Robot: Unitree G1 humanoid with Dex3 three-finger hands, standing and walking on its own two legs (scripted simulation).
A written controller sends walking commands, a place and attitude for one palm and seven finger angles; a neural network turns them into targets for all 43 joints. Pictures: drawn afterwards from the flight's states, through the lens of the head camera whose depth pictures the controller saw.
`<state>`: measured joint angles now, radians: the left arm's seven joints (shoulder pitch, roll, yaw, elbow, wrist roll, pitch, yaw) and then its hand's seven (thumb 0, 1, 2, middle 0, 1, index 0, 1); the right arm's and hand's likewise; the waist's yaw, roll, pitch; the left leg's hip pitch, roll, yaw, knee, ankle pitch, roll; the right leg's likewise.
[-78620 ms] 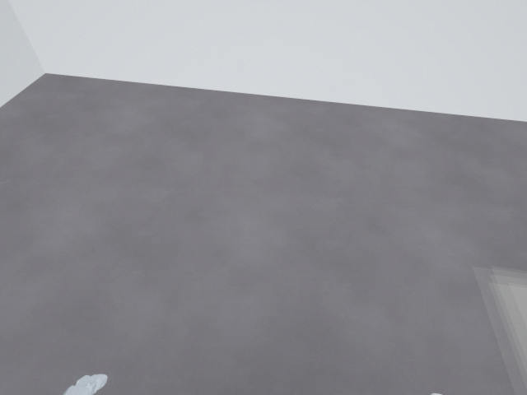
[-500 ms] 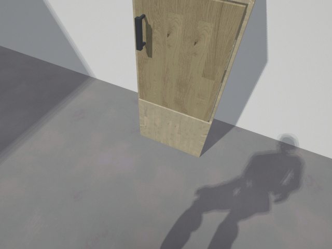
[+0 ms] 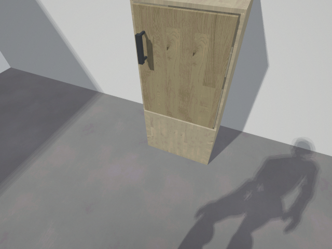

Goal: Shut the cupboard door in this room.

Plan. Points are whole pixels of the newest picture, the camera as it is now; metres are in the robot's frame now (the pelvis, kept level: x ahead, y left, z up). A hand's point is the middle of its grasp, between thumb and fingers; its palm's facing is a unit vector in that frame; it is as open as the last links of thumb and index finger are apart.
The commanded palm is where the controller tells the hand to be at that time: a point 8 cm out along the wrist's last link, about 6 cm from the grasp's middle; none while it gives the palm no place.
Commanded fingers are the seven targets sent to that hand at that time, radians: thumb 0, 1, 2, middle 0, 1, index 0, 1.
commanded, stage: let the arm hang, fingers relaxed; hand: left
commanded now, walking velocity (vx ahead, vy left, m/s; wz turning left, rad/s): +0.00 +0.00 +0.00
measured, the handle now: (142, 47) +0.93 +0.16 +0.05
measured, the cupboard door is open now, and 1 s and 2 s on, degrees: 0 0 0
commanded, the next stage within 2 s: look to check the result in 0.30 s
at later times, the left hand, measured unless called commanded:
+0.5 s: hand out of the picture +0.04 +0.19 -0.17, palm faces -0.01 -0.97 -0.24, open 7.4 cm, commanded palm none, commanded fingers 0.00 0.90 0.90 -0.20 -0.30 -0.20 -0.30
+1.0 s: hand out of the picture +0.05 +0.17 -0.17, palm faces +0.00 -0.98 -0.22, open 7.4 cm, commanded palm none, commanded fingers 0.00 0.90 0.90 -0.20 -0.30 -0.20 -0.30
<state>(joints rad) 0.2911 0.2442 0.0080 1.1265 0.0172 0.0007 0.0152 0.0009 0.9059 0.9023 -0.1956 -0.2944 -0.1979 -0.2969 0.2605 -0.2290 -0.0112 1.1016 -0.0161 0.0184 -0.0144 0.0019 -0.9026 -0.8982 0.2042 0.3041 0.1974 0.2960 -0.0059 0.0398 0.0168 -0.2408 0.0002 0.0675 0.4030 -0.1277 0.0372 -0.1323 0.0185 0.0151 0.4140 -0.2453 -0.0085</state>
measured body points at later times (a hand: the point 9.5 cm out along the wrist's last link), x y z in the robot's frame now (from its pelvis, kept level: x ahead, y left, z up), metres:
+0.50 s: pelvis +0.02 -0.01 +0.00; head +0.03 -0.01 +0.45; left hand +0.04 +0.24 -0.15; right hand +0.05 -0.27 -0.15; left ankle +0.06 +0.10 -0.74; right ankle -0.01 -0.12 -0.74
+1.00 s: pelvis +0.04 -0.02 +0.00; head +0.05 -0.02 +0.45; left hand +0.05 +0.23 -0.15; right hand +0.06 -0.26 -0.15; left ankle +0.06 +0.10 -0.74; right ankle -0.01 -0.12 -0.74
